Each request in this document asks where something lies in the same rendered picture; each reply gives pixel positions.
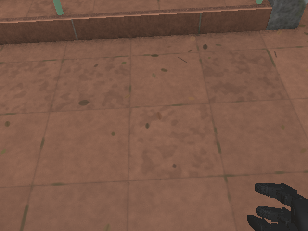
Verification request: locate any right robot hand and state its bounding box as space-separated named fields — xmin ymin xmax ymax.
xmin=246 ymin=183 xmax=308 ymax=231

